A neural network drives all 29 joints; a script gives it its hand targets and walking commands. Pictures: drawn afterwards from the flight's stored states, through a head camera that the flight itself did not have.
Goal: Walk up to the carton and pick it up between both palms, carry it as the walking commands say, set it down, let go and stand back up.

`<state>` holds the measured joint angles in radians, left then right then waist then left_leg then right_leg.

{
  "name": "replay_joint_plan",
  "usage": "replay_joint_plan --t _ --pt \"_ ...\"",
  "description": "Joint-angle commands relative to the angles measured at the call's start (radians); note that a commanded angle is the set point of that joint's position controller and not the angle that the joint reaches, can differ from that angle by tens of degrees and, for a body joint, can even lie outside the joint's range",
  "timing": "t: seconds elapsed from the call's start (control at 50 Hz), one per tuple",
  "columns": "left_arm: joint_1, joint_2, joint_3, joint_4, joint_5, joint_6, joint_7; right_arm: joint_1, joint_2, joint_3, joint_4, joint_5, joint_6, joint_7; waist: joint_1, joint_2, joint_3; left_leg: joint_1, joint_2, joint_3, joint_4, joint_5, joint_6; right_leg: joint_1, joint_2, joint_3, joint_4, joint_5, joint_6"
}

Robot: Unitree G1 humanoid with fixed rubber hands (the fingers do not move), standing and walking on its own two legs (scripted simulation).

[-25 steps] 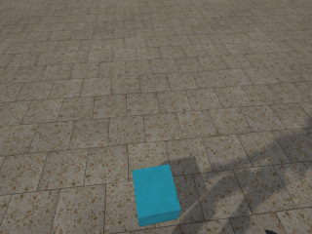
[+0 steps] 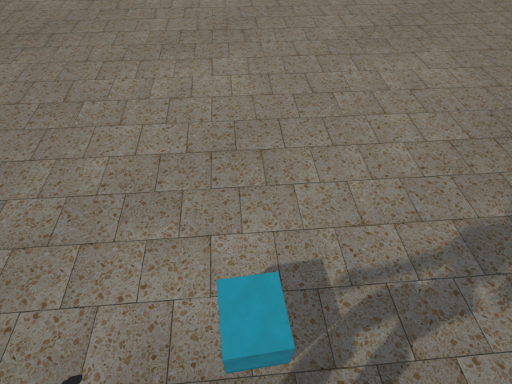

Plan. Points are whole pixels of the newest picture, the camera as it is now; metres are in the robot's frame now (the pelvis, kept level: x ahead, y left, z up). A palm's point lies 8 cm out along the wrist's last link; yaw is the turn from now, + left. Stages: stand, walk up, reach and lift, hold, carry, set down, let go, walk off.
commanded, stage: walk up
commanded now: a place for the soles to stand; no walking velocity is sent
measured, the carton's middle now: (252, 321) +0.44 +0.00 -0.68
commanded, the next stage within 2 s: none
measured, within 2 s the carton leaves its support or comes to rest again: neither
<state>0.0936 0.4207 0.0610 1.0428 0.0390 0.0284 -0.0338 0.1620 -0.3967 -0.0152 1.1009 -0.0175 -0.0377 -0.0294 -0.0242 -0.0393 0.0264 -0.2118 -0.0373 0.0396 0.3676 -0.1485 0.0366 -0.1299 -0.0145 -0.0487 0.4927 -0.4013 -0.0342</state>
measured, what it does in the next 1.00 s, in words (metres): steps on the spot: right foot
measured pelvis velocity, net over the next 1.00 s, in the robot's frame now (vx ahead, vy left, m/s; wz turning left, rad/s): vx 0.07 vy -0.06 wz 0.16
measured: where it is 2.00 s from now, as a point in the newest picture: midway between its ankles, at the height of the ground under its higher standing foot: outside the picture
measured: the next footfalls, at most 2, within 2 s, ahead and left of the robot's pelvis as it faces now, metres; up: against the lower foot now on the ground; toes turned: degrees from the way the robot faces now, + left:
right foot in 0.78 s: +0.17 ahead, -0.25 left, +0.00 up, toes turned +7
right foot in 1.30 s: +0.07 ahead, -0.12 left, +0.00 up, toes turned +7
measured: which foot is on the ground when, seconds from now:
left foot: down 0.00-1.00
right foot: down 0.00-0.60, up 0.62-0.76, down 0.78-1.00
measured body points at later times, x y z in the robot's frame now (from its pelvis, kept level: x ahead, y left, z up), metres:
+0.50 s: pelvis +0.06 -0.06 -0.01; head +0.10 -0.07 +0.44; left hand +0.12 +0.26 -0.12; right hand +0.23 -0.37 -0.12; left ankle +0.06 +0.07 -0.73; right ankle -0.02 -0.13 -0.74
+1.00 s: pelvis +0.07 -0.06 -0.02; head +0.13 -0.06 +0.42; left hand +0.11 +0.32 -0.11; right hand +0.27 -0.39 -0.12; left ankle +0.05 +0.08 -0.73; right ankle +0.13 -0.25 -0.74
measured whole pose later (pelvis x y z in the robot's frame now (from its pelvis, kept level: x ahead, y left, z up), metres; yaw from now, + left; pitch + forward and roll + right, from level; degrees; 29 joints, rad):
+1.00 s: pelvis +0.07 -0.06 -0.02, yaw +9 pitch -1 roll +0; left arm 0.19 0.49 0.07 0.88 0.02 -0.01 0.07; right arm 0.04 -0.51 -0.11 0.83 -0.03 0.10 0.06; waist -0.02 0.03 0.16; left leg -0.38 0.02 -0.03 0.84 -0.49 0.02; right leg -0.33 -0.14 0.04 0.66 -0.31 0.05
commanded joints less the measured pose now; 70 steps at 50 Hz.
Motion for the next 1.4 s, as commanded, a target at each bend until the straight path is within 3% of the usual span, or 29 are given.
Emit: replay_joint_plan --t 0.0,0.04,0.16,0.26,0.36,0.46,0.5,0.54,0.56,0.62,0.66,0.72,0.74,0.76,0.78,0.84,0.88,0.92,0.96,0.98,1.0,1.04,1.08,1.12,1.2,1.22,1.24,1.26,1.38 --pt "0.109 0.165 0.038 -0.065 0.009 -0.016 -0.006 -0.092 -0.206 -0.05 -0.121 0.006 -0.019 -0.012 0.089 0.069 -0.01 -0.076 0.212 -0.199 0.005 -0.063 0.04 0.005 -0.108 0.161 -0.186 0.077 -0.055" --pt "-0.002 0.215 0.054 -0.096 0.0 -0.025 0.007 -0.066 -0.149 -0.031 -0.117 0.008 -0.021 0.003 0.047 -0.07 -0.031 -0.127 0.044 -0.033 0.099 -0.082 -0.055 0.052 -0.219 0.256 -0.266 0.094 -0.1" --pt "0.006 0.161 0.025 -0.105 -0.022 -0.028 0.009 -0.019 -0.208 -0.029 -0.106 0.003 -0.015 0.009 0.019 0.0 -0.046 0.061 0.12 -0.12 0.106 0.164 0.008 -0.054 -0.119 0.08 -0.184 0.191 -0.01" --pt "0.052 0.221 0.043 -0.101 -0.04 -0.023 0.038 -0.004 -0.194 -0.028 -0.114 0.009 0.001 -0.011 0.046 -0.001 0.001 -0.027 0.103 -0.052 0.163 0.362 -0.013 0.126 -0.174 0.061 -0.087 0.788 -0.031" --pt "0.11 0.182 0.052 -0.097 -0.026 -0.025 0.054 -0.104 -0.179 -0.021 -0.16 0.001 0.028 -0.011 0.08 -0.1 0.021 -0.254 0.048 0.004 0.271 -0.21 0.003 0.295 -0.221 0.109 -0.099 0.992 0.016" --pt "0.076 0.184 0.043 -0.121 -0.031 -0.018 0.058 -0.041 -0.155 -0.036 -0.126 0.002 0.022 0.0 0.017 -0.106 -0.021 0.023 0.054 0.034 0.061 0.065 0.026 0.137 -0.16 -0.022 0.004 0.904 0.034" --pt "-0.008 0.14 0.031 -0.154 -0.067 -0.031 0.056 0.004 -0.22 -0.06 -0.115 -0.001 0.02 -0.003 -0.058 0.11 -0.192 0.346 0.194 -0.137 0.095 0.488 0.148 -0.072 -0.091 -0.013 0.216 0.752 0.115" --pt "-0.008 0.124 0.038 -0.18 -0.063 -0.026 0.063 0.021 -0.247 -0.06 -0.154 0.021 0.02 -0.014 -0.067 0.199 -0.17 0.366 0.435 -0.442 0.067 0.592 0.352 -0.27 0.033 0.1 0.514 -0.144 0.145" --pt "0.029 0.149 0.044 -0.171 -0.047 -0.019 0.064 -0.075 -0.256 -0.062 -0.172 0.031 0.011 -0.026 -0.037 0.204 -0.122 0.259 0.502 -0.443 0.097 0.619 0.366 -0.245 -0.063 0.254 0.521 -0.26 0.112" --pt "0.096 0.14 0.017 -0.141 -0.063 -0.044 0.046 -0.21 -0.199 -0.032 -0.172 0.014 0.021 -0.019 0.052 0.188 0.006 0.104 0.32 -0.193 0.135 0.412 0.149 -0.223 -0.103 0.198 0.174 -0.188 0.033" --pt "0.141 0.149 0.027 -0.108 -0.053 -0.053 0.045 -0.207 -0.181 -0.031 -0.177 0.016 0.041 0.001 0.076 0.115 -0.018 0.12 0.205 -0.066 0.184 0.318 0.035 -0.103 -0.052 0.039 -0.072 0.217 0.027" --pt "0.138 0.286 0.053 -0.121 -0.041 -0.049 0.076 -0.125 -0.257 -0.079 -0.204 0.012 0.069 0.028 0.046 -0.036 -0.108 0.004 0.12 -0.038 0.31 0.238 -0.009 0.04 -0.156 0.155 0.053 0.755 -0.027" --pt "0.171 0.342 0.073 -0.115 -0.05 -0.044 0.085 -0.15 -0.259 -0.091 -0.225 0.012 0.091 0.032 0.073 -0.062 -0.088 -0.088 0.062 -0.009 0.472 0.051 -0.03 -0.022 -0.283 0.274 -0.006 0.773 -0.126" --pt "0.185 0.395 0.07 -0.126 -0.046 -0.042 0.097 -0.182 -0.221 -0.095 -0.27 0.007 0.124 0.042 0.083 -0.179 -0.041 -0.176 0.01 -0.023 0.663 -0.382 -0.02 -0.106 -0.417 0.39 -0.123 0.736 -0.21" --pt "0.155 0.417 0.086 -0.147 -0.032 -0.044 0.103 -0.17 -0.207 -0.103 -0.303 -0.007 0.157 0.05 0.083 -0.148 0.036 -0.16 0.061 -0.108 0.815 -0.466 -0.021 -0.243 -0.471 0.455 -0.18 0.555 -0.269" --pt "0.108 0.347 0.082 -0.182 -0.022 -0.047 0.12 -0.144 -0.216 -0.104 -0.299 -0.017 0.145 0.09 0.036 -0.048 0.114 -0.274 0.106 -0.125 0.558 -0.441 -0.023 -0.125 -0.33 0.277 -0.005 0.638 -0.182" --pt "0.103 0.32 0.075 -0.207 -0.027 -0.048 0.123 -0.057 -0.187 -0.117 -0.298 -0.019 0.129 0.1 0.007 -0.152 -0.002 -0.197 0.079 -0.1 0.426 -0.352 0.004 -0.073 -0.271 0.167 0.083 0.612 -0.128" --pt "0.15 0.314 0.07 -0.212 -0.017 -0.049 0.123 -0.097 -0.188 -0.121 -0.319 -0.02 0.126 0.097 0.032 -0.082 -0.051 -0.14 0.041 -0.046 0.379 -0.34 -0.01 -0.045 -0.245 0.175 0.135 0.665 -0.117" --pt "0.152 0.305 0.067 -0.231 -0.024 -0.05 0.12 -0.078 -0.233 -0.139 -0.326 -0.016 0.123 0.088 0.023 -0.079 -0.101 -0.021 0.075 -0.054 0.251 0.053 0.028 -0.11 -0.198 0.132 0.217 0.567 -0.071" --pt "0.135 0.272 0.042 -0.259 -0.035 -0.041 0.114 -0.021 -0.292 -0.156 -0.326 -0.018 0.117 0.086 -0.021 0.021 -0.109 0.052 0.179 -0.192 0.171 0.209 0.092 -0.227 -0.122 0.096 0.349 0.383 -0.022" --pt "0.094 0.2 0.027 -0.293 -0.045 -0.038 0.112 -0.023 -0.334 -0.161 -0.333 -0.022 0.107 0.082 -0.035 0.198 -0.108 0.105 0.306 -0.374 0.117 0.447 0.16 -0.367 0.049 0.058 0.529 -0.172 0.022" --pt "0.122 0.247 0.043 -0.255 -0.049 -0.021 0.13 -0.011 -0.361 -0.165 -0.338 -0.023 0.102 0.073 -0.033 0.217 -0.085 0.013 0.328 -0.34 0.116 0.391 0.224 -0.362 0.025 0.109 0.668 -0.316 0.021" --pt "0.215 0.258 0.04 -0.231 -0.064 -0.022 0.116 -0.092 -0.323 -0.151 -0.385 -0.036 0.113 0.064 0.016 0.226 -0.038 -0.045 0.265 -0.272 0.117 0.129 0.197 -0.339 -0.006 0.08 0.613 -0.188 0.01" --pt "0.23 0.246 0.051 -0.223 -0.066 -0.032 0.104 -0.082 -0.296 -0.139 -0.382 -0.026 0.108 0.051 0.019 0.258 -0.043 0.008 0.256 -0.198 0.191 0.248 0.163 -0.348 0.004 0.034 0.494 -0.114 0.033" --pt "0.177 0.199 0.042 -0.233 -0.025 -0.038 0.072 -0.027 -0.247 -0.107 -0.359 0.014 0.079 0.044 0.03 0.164 -0.156 0.071 0.311 -0.278 0.178 0.052 0.134 -0.111 0.003 0.028 0.144 -0.064 0.004" --pt "0.195 0.19 0.04 -0.24 -0.01 -0.048 0.067 -0.032 -0.236 -0.081 -0.368 0.018 0.076 0.039 0.055 0.107 -0.125 -0.064 0.292 -0.238 0.245 0.034 0.102 0.003 -0.035 0.098 -0.053 0.071 -0.005" --pt "0.151 0.262 0.068 -0.253 0.014 -0.062 0.072 -0.006 -0.132 -0.052 -0.35 0.029 0.076 0.033 0.044 -0.113 -0.079 -0.203 0.19 -0.154 0.375 -0.044 0.013 0.064 -0.176 0.376 -0.105 0.203 -0.084" --pt "0.064 0.28 0.063 -0.271 0.011 -0.06 0.064 0.003 -0.147 -0.048 -0.344 0.036 0.076 0.018 0.016 -0.19 0.0 -0.265 0.06 -0.083 0.49 -0.426 -0.024 -0.029 -0.296 0.496 -0.153 0.368 -0.155" --pt "0.066 0.214 0.049 -0.269 -0.006 -0.049 0.045 0.006 -0.19 -0.076 -0.301 0.03 0.047 0.018 0.022 -0.081 0.089 -0.071 0.041 -0.071 0.424 -0.28 -0.005 -0.232 -0.205 0.214 -0.113 0.31 -0.145"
